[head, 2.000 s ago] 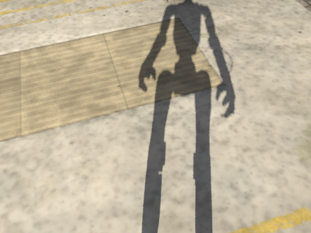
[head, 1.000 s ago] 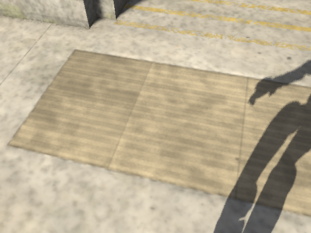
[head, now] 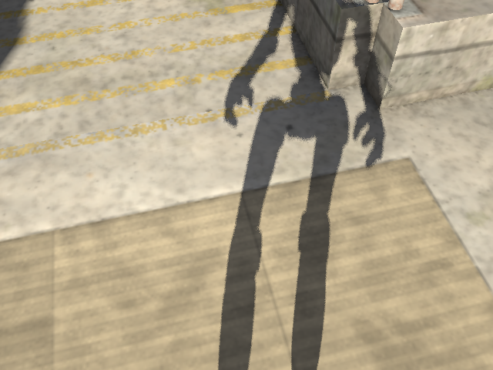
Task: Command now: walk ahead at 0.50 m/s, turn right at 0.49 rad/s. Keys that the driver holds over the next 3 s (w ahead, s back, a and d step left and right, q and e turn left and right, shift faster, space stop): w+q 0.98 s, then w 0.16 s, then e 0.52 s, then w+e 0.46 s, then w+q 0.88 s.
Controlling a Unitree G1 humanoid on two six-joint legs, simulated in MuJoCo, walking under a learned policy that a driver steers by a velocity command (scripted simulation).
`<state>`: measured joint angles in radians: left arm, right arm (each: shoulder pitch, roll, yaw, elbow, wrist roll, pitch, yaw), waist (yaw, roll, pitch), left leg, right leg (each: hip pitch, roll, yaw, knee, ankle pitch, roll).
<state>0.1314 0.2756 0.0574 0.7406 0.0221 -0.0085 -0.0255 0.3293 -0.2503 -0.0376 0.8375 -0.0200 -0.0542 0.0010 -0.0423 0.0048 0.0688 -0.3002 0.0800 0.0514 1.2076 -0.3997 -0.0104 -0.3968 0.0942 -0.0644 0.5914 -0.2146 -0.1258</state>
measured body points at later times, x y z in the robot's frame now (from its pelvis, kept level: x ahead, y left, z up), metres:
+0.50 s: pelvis +0.28 +0.04 -0.01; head +0.32 +0.05 +0.44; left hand +0.25 +0.30 -0.15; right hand +0.47 -0.19 -0.11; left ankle +0.37 +0.11 -0.72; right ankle +0.08 -0.05 -0.68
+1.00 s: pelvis +0.57 +0.07 +0.00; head +0.60 +0.08 +0.45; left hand +0.69 +0.37 -0.08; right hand +0.66 -0.21 -0.13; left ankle +0.38 +0.10 -0.71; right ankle +0.71 +0.01 -0.73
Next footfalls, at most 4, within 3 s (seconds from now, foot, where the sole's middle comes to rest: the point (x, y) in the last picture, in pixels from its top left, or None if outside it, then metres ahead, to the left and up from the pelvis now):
0.46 left None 0.41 0.11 -0.76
0.98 right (239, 263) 0.75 0.03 -0.76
1.40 left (151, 247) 0.82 0.29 -0.76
1.84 right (225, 247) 0.80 0.07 -0.76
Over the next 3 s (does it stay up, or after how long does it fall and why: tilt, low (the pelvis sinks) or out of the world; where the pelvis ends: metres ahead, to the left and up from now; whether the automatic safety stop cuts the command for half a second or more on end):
stays up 1.33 0.19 0.02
